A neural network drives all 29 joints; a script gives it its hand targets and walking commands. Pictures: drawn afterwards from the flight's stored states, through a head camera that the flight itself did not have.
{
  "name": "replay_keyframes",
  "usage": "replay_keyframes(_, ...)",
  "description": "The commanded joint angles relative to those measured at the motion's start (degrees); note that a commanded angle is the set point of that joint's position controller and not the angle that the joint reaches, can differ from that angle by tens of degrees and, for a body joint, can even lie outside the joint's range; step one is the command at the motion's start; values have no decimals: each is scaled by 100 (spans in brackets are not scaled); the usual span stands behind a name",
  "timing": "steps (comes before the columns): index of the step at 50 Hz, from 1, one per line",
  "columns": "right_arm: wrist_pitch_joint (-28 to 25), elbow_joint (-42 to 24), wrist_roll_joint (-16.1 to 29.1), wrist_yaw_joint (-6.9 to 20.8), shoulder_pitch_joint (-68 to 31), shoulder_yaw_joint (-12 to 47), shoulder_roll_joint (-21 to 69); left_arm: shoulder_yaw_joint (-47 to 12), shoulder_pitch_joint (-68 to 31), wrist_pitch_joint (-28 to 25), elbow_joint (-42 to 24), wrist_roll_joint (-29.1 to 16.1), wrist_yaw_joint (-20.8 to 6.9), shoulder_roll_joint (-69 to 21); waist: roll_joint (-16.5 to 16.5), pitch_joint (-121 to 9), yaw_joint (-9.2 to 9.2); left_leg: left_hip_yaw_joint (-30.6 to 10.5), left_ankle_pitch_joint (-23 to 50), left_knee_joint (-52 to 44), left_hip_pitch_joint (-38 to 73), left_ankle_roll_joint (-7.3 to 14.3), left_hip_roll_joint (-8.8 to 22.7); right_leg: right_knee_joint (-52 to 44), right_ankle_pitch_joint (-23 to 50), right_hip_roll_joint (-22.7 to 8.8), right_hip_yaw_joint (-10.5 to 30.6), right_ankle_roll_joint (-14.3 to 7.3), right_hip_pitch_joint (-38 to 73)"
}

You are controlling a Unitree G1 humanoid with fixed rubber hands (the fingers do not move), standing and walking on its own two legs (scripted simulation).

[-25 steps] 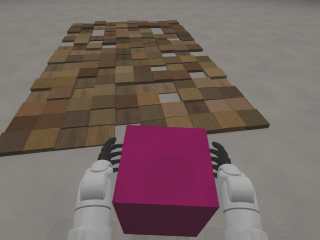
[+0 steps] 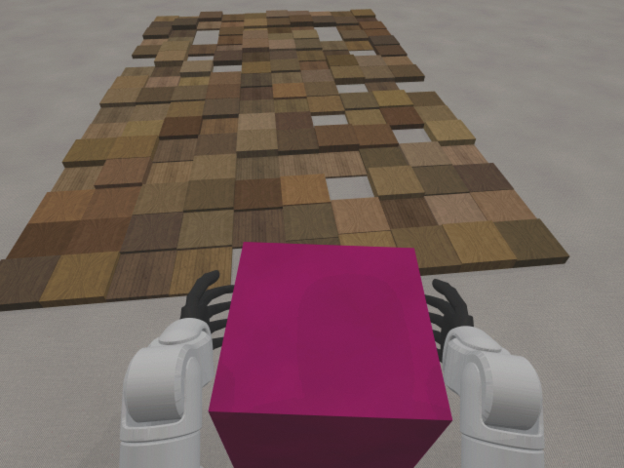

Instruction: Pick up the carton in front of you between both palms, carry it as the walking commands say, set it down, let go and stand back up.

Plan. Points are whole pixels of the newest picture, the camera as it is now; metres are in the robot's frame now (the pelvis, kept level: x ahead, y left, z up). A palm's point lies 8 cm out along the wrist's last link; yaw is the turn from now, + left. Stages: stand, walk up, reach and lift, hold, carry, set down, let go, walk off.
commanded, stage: carry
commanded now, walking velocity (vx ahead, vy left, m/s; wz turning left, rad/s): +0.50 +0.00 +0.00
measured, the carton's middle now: (323, 368) +0.26 -0.01 +0.01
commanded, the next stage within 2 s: none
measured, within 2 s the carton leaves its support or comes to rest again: neither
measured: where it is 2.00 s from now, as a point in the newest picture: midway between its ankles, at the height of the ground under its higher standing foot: (310, 228)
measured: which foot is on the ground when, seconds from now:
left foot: up 0.00-0.24, down 0.26-0.64, up 0.66-1.00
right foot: down 0.00-0.28, up 0.30-0.62, down 0.64-1.00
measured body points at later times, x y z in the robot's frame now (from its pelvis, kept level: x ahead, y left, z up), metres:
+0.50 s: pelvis +0.32 +0.03 +0.01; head +0.34 +0.03 +0.46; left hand +0.61 +0.16 +0.07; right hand +0.58 -0.15 +0.06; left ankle +0.28 +0.13 -0.74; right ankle +0.34 -0.11 -0.69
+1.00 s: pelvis +0.65 -0.01 +0.00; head +0.65 -0.01 +0.45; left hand +0.99 +0.14 +0.12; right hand +1.00 -0.16 +0.12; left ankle +0.77 +0.09 -0.72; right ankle +0.54 -0.10 -0.74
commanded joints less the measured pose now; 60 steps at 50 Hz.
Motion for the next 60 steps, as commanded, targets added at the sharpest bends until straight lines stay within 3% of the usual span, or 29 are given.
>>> replay_keyframes(1, 15, -257, 2441, 1478, -3481, 4320, 4933, -3818, -2990, 106, -533, -2360, -1406, -5135, -571, -517, 85, -57, 841, -238, -1610, -122, 458, -1854, -332, -1842, 2132, -527, 1492)
replay_keyframes(5, -6, -15, 2201, 1404, -2942, 4108, 4963, -3974, -2820, 121, -294, -2504, -1422, -5037, -463, -415, 96, 458, 1519, -1593, -1402, -94, 165, -1502, 1513, -1410, 1107, -359, 1820)
replay_keyframes(8, -35, -149, 2117, 1369, -2917, 4188, 5181, -3978, -2896, 85, -715, -2409, -1463, -5081, -948, -612, 124, 621, 1954, -2499, -483, -44, -11, -1425, 1383, -1325, 673, -180, 1614)
replay_keyframes(12, -41, 39, 2021, 1397, -2864, 4104, 5206, -3842, -2734, 130, -310, -2308, -1552, -4894, -721, -937, -119, 1312, 1392, -2785, 1991, 42, -414, 600, 2147, -816, -224, 155, 744)
replay_keyframes(13, -74, -206, 1908, 1413, -2634, 3998, 4854, -4011, -2560, 161, -336, -2316, -1569, -5049, -269, -946, -158, 992, 1140, -2587, 3174, 191, -232, 1433, 2039, -672, -89, 278, -342)
replay_keyframes(14, -61, 142, 1931, 1418, -2721, 4026, 4958, -3972, -2749, 148, -467, -2337, -1596, -4979, 1145, -1427, -274, -2141, 106, -3624, 3932, 1004, 1646, 3379, 1016, -226, -69, 647, -1428)
replay_keyframes(15, -116, 170, 1983, 1464, -2830, 3999, 5015, -4043, -2936, 168, -495, -2284, -1584, -4993, 1816, -1533, -157, -3497, 386, -4400, 4149, 1241, 2305, 4301, -1130, 19, 686, 508, -2269)
replay_keyframes(17, -247, -83, 2078, 1472, -2973, 4217, 5268, -4012, -2761, 26, -291, -2345, -1610, -5444, 179, -1368, -166, -2803, 2251, -4006, 3644, 1374, 2036, 4950, -1180, -460, 1249, 228, -2548)
replay_keyframes(19, -393, -379, 2166, 1462, -3360, 4402, 5556, -3960, -2824, -191, -188, -2206, -1592, -5494, -32, -1071, -58, -1627, 2201, -4183, 3198, 835, 1818, 4400, -376, -783, 1350, 232, -2549)
replay_keyframes(21, -484, -355, 2340, 1475, -3025, 4475, 5529, -4076, -2470, -262, -248, -2321, -1537, -5554, 569, -1058, -74, -919, 1525, -4414, 2624, 691, 1562, 3135, -338, -662, 1128, 220, -2018)
replay_keyframes(25, -465, -612, 2365, 1543, -2624, 4522, 5351, -4030, -1922, -412, -600, -1971, -1454, -5319, 649, -1107, -71, 93, 2661, -4383, 2836, 591, 1277, 1325, 27, -438, 719, 270, -1408)
replay_keyframes(26, -545, -611, 2318, 1547, -2702, 4534, 5282, -4048, -1780, -416, -417, -1932, -1424, -5420, 1121, -842, -82, 320, 2489, -4317, 2843, 500, 1209, 744, 443, -414, 530, 299, -1585)
replay_keyframes(27, -577, -1049, 2407, 1534, -2994, 4580, 5061, -4152, -2110, -387, -901, -2215, -1449, -5437, 675, -941, -107, 244, 3012, -4268, 2846, 448, 1179, 526, 794, -261, 375, 257, -1070)
replay_keyframes(30, -410, -622, 2237, 1490, -2625, 4483, 4995, -4117, -2048, -277, -620, -2098, -1447, -5107, 734, -763, -77, 732, 2092, -3762, 2273, 416, 1048, 123, 857, -137, -137, 228, -85)
replay_keyframes(32, -305, -724, 2141, 1448, -2847, 4431, 4708, -4070, -2570, -177, -960, -2201, -1455, -4835, 325, -1123, 92, 1010, 2421, -2097, 1562, 64, 489, 292, 338, 26, -186, 241, 1657)
replay_keyframes(33, -168, -879, 2239, 1364, -3478, 4610, 4526, -4071, -2580, -120, -546, -2257, -1469, -4639, -786, -969, 129, 1111, 1668, -603, 502, -245, -38, -677, 151, -1236, 2066, -78, 2014)
replay_keyframes(34, -77, -811, 2163, 1341, -3504, 4528, 4376, -4053, -2689, -130, -669, -2361, -1459, -4624, -1882, -1109, 239, 621, -437, 679, -1027, -243, -334, -1058, 118, -2245, 3854, -848, 3078)
replay_keyframes(35, -42, -585, 2291, 1354, -3480, 4476, 4598, -3989, -2865, -75, -836, -2458, -1443, -4574, -1575, -1153, 151, -162, -629, 1392, -1548, -89, -143, -1044, 961, -2373, 3938, -1004, 2966)
replay_keyframes(38, -52, -97, 2265, 1362, -3920, 4190, 4459, -3817, -3188, -5, -108, -2289, -1390, -4820, -459, -1147, 93, -444, 230, 777, -1517, 71, 506, -1019, 1237, -2053, 2638, -609, 2293)
replay_keyframes(44, -72, 637, 2070, 1106, -4963, 3867, 4382, -3735, -4801, -17, 152, -2513, -1295, -4223, -1020, -913, 126, 288, 1290, -1412, -672, 26, 166, -1166, 1283, -1562, 855, -500, 1473)
replay_keyframes(48, -65, 1554, 2224, 1130, -5541, 3513, 4315, -3333, -5076, 16, 1360, -2459, -1244, -4485, -938, -578, 310, 754, 1584, -2403, -602, 105, -138, -670, 2086, -1262, 682, -368, 1788)
replay_keyframes(50, -100, 1755, 2220, 1149, -6040, 3407, 4586, -3401, -5735, -74, 1419, -2502, -1258, -4699, -921, -975, -143, 816, 1815, -2510, 735, 284, -194, -152, 1750, -1327, 551, -160, 1313)
replay_keyframes(51, -128, 1815, 2194, 1184, -6297, 3153, 4569, -3304, -5974, -79, 1739, -2500, -1256, -4987, -339, -1277, -215, 935, 1550, -2531, 1742, 281, -262, 465, 1441, -1064, 298, -53, 832)
replay_keyframes(52, -163, 1939, 2310, 1197, -6329, 3050, 4550, -3191, -6587, -82, 1696, -2654, -1214, -4949, 174, -1604, -432, 255, 772, -2950, 2836, 349, -30, 1986, 1289, -660, 102, 96, 317)
replay_keyframes(53, -145, 2462, 2214, 1179, -6054, 2870, 4450, -3177, -6800, -58, 1562, -2742, -1173, -4798, 1509, -1557, -469, -2371, 330, -3772, 3496, 701, 1325, 3527, -266, 25, 157, 407, -1279)
replay_keyframes(54, -152, 2392, 2316, 1180, -6612, 2857, 4682, -2896, -7052, -64, 1596, -2438, -1100, -4560, 2026, -1441, -392, -3429, -126, -4288, 3796, 1121, 1948, 4395, -1473, 196, 908, 342, -2432)
replay_keyframes(56, -192, 2207, 2569, 1141, -7230, 2926, 4923, -2671, -6889, -32, 2143, -2568, -1059, -4975, 883, -1657, -296, -2747, 1505, -3818, 3849, 1400, 1778, 5200, -1217, -318, 1290, 149, -2925)
replay_keyframes(57, -257, 2181, 2620, 1162, -7342, 2928, 5237, -2665, -6818, -91, 2278, -2565, -1067, -5361, 159, -1884, -337, -2333, 1876, -3712, 3764, 1141, 1700, 5010, -814, -391, 1392, 152, -2781)
replay_keyframes(60, -481, 1419, 2887, 1065, -8761, 3188, 5409, -2685, -7547, -270, 2233, -2614, -1038, -5906, 386, -1968, -355, -1416, 2882, -3492, 3562, 1098, 1391, 4170, -583, -293, 1247, 81, -2734)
